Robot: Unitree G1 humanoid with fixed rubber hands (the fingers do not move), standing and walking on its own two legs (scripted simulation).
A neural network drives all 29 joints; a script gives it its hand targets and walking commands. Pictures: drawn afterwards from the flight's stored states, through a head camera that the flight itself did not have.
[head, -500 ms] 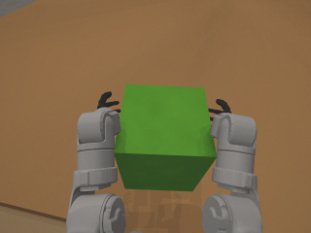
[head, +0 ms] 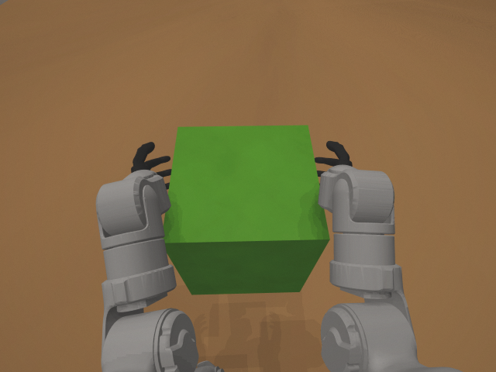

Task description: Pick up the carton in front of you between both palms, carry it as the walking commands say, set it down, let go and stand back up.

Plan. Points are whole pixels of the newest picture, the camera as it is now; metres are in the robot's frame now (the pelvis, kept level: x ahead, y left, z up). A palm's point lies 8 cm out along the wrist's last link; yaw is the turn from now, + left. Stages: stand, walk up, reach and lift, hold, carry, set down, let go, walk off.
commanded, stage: carry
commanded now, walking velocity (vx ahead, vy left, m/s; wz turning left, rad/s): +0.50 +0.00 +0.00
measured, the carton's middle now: (244, 217) +0.39 -0.03 +0.05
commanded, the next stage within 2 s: none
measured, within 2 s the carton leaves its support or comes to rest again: neither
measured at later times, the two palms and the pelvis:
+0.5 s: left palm (170, 57) +0.63 +0.07 +0.24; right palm (317, 48) +0.64 -0.22 +0.22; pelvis +0.28 -0.08 +0.06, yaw +1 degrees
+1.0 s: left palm (168, 42) +0.87 +0.10 +0.17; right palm (277, 36) +0.87 -0.19 +0.16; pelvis +0.56 -0.05 +0.07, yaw -1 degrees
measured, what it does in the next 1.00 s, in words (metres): climbs: right foot, then left foot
